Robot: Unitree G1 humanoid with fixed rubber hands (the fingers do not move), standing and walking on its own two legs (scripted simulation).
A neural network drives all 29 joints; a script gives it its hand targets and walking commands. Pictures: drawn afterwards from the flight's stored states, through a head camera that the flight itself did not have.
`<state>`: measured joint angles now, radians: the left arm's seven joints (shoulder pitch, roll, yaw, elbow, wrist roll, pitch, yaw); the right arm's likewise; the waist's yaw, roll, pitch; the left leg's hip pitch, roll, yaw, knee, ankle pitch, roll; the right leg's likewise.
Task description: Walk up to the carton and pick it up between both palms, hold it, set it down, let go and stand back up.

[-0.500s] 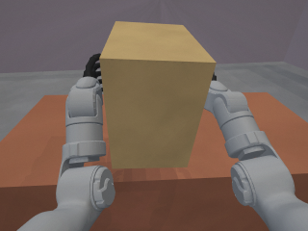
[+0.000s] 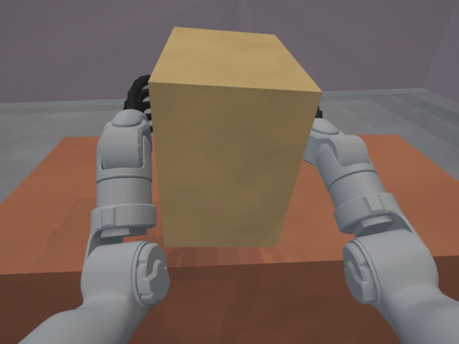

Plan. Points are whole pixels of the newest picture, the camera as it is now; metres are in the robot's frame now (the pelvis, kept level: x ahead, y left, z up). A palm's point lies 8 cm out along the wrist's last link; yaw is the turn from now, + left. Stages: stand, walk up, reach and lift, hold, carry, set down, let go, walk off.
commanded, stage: hold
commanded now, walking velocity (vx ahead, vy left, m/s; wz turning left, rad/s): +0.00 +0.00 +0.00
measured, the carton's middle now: (223, 133) +0.40 +0.01 +0.26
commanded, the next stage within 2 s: none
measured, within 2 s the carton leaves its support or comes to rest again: neither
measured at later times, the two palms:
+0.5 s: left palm (139, 123) +0.37 +0.15 +0.29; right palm (311, 132) +0.37 -0.13 +0.28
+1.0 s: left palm (138, 123) +0.37 +0.15 +0.29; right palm (309, 131) +0.37 -0.13 +0.28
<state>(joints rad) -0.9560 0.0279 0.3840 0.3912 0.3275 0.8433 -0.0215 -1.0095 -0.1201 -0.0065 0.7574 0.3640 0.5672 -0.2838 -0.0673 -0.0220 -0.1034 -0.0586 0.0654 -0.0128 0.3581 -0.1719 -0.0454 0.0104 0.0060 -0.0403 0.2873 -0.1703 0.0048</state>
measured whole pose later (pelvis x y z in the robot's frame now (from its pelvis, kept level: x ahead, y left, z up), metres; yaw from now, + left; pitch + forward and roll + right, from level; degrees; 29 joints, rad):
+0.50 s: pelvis +0.00 +0.01 +0.00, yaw +0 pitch -8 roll -1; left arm -0.91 0.00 0.36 0.31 0.33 0.87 0.00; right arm -0.97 -0.14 0.02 0.70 0.40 0.58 -0.29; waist -0.08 -0.02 -0.09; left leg -0.06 0.06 0.00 0.38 -0.19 -0.04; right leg 0.02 0.00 -0.03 0.29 -0.18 0.01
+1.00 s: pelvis +0.00 +0.00 +0.00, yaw +0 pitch -7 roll -1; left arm -0.93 0.01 0.38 0.36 0.33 0.85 -0.02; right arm -0.98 -0.12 -0.01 0.73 0.37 0.58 -0.29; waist -0.07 -0.02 -0.10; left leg -0.05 0.06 -0.02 0.36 -0.18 -0.04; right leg 0.02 0.00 -0.04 0.28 -0.17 0.01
